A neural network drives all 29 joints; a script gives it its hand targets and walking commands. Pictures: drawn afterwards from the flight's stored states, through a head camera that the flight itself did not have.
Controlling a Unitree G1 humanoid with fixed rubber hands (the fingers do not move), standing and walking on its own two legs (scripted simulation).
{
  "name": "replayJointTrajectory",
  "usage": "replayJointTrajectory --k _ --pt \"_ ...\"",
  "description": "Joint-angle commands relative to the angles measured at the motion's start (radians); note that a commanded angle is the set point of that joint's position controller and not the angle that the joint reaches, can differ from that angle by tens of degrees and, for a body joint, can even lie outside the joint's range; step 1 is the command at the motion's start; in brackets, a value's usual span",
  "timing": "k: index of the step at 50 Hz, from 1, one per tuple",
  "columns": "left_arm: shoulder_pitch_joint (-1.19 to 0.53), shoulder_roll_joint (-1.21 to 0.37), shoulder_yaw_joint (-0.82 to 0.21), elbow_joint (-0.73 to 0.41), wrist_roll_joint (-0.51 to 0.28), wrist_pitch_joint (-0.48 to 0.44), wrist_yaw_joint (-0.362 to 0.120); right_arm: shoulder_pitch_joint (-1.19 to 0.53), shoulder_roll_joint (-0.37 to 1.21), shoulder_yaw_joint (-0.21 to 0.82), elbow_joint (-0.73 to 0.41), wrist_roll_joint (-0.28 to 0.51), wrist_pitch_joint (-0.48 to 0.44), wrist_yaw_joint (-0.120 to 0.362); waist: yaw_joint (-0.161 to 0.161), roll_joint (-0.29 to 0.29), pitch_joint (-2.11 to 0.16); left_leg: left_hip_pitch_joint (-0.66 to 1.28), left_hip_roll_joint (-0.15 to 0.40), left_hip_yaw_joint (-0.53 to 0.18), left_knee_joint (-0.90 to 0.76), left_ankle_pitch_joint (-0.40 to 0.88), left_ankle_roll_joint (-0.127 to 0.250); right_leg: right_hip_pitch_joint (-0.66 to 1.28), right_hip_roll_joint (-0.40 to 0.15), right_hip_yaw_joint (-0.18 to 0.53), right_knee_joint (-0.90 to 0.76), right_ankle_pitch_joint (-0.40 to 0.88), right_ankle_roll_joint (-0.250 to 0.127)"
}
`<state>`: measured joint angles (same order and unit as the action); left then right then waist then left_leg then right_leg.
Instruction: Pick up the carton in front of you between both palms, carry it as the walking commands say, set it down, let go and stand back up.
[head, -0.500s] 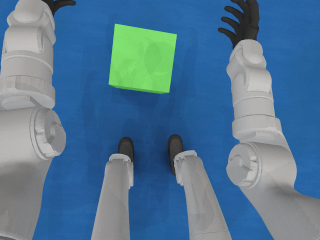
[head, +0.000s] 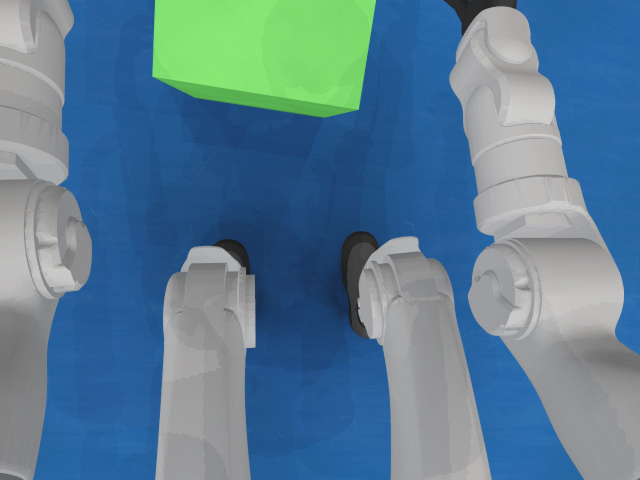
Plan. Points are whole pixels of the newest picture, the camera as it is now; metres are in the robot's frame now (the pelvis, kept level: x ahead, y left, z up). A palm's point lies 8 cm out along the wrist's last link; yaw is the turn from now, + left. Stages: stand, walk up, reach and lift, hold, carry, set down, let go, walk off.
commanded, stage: reach and lift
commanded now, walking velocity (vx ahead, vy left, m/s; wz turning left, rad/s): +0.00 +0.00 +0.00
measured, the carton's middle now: (269, 20) +0.56 +0.05 -0.34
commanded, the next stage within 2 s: none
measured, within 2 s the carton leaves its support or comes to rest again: leaves its support in 1.16 s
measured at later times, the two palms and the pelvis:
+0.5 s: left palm out of the picture +0.57 +0.22 -0.27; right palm (435, 29) +0.55 -0.14 -0.27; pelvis -0.01 +0.01 -0.09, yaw +0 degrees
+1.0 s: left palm out of the picture +0.57 +0.20 -0.26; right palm (412, 24) +0.55 -0.11 -0.26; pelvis -0.01 +0.00 -0.09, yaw +0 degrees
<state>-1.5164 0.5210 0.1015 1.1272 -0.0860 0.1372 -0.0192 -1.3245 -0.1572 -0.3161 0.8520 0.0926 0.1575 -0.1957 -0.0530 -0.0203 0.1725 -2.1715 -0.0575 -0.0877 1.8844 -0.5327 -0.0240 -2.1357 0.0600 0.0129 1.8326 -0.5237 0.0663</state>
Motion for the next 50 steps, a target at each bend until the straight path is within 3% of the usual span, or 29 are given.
replayJointTrajectory --k 1,6,12,15,24,30,37,40,42,45,48,50 --pt "-0.404 0.151 -0.045 -0.084 -0.046 -0.007 0.01 -0.317 -0.142 0.026 -0.081 0.041 -0.007 -0.008 -0.011 0.181 -1.309 0.754 0.032 0.102 -0.066 0.332 -0.01 0.577 0.007 -0.124 -0.017 0.298 0.014" --pt "-0.457 0.145 -0.077 0.019 -0.058 -0.003 0.012 -0.396 -0.164 0.027 0.033 0.049 -0.009 0.003 -0.01 0.158 -1.141 0.649 0.05 0.084 -0.008 0.206 -0.003 0.481 -0.009 -0.13 0.066 0.191 0.013" --pt "-0.501 0.147 -0.083 0.054 -0.059 -0.032 0.012 -0.47 -0.194 0.028 0.12 0.031 -0.047 0.019 0.001 0.109 -0.984 0.515 0.059 0.058 0.062 0.196 0.007 0.457 -0.019 -0.11 0.155 0.2 0.009" --pt "-0.525 0.17 -0.092 0.043 -0.082 -0.056 0.013 -0.493 -0.205 0.04 0.124 0.032 -0.07 0.016 -0.001 0.076 -0.987 0.528 0.062 0.043 0.108 0.266 0.012 0.481 -0.014 -0.108 0.198 0.279 0.011" --pt "-0.463 0.112 -0.15 0.024 -0.137 -0.081 0.05 -0.437 -0.203 0.107 0.114 0.107 -0.107 0.021 0.018 0.103 -1.126 0.679 0.049 0.049 0.187 0.472 0.0 0.508 0.005 -0.11 0.259 0.427 0.007" --pt "-0.408 0.09 -0.13 0.07 -0.116 -0.07 0.046 -0.399 -0.173 0.097 0.157 0.095 -0.093 0.015 0.023 0.087 -0.979 0.535 0.048 0.07 0.16 0.323 0.004 0.487 0.012 -0.103 0.239 0.339 0.009" --pt "-0.484 0.027 -0.148 0.056 -0.114 -0.064 0.024 -0.481 -0.119 0.091 0.147 0.067 -0.088 0.023 0.012 0.088 -0.916 0.488 0.046 0.079 0.142 0.22 0.009 0.511 0.015 -0.097 0.218 0.274 0.0" --pt "-0.528 -0.093 -0.172 0.056 -0.114 -0.056 0.004 -0.531 -0.019 0.097 0.139 0.045 -0.082 0.036 0.002 0.088 -0.893 0.5 0.033 0.081 0.139 0.201 0.01 0.522 0.028 -0.099 0.214 0.256 -0.006" --pt "-0.552 -0.205 -0.173 0.068 -0.096 -0.044 -0.025 -0.554 0.051 0.061 0.135 -0.013 -0.073 0.05 -0.022 0.092 -0.863 0.5 0.02 0.079 0.142 0.191 0.006 0.52 0.036 -0.108 0.214 0.241 -0.008" --pt "-0.622 -0.743 -0.213 0.045 -0.052 -0.003 -0.156 -0.701 0.567 0.13 0.102 -0.047 -0.029 0.186 -0.011 0.099 -0.802 0.459 -0.013 0.087 0.153 0.187 0.016 0.475 0.061 -0.115 0.235 0.211 -0.02" --pt "-0.535 -0.968 -0.144 -0.003 0.008 0.037 -0.242 -0.713 0.78 0.145 0.066 -0.07 0.016 0.288 0.026 0.06 -0.75 0.388 -0.032 0.102 0.158 0.203 0.033 0.435 0.078 -0.122 0.249 0.21 -0.028" --pt "-0.499 -1.044 -0.13 -0.031 0.017 0.054 -0.268 -0.704 0.851 0.169 0.042 -0.057 0.032 0.321 0.043 0.04 -0.758 0.369 -0.037 0.104 0.162 0.232 0.045 0.422 0.083 -0.123 0.254 0.24 -0.035"
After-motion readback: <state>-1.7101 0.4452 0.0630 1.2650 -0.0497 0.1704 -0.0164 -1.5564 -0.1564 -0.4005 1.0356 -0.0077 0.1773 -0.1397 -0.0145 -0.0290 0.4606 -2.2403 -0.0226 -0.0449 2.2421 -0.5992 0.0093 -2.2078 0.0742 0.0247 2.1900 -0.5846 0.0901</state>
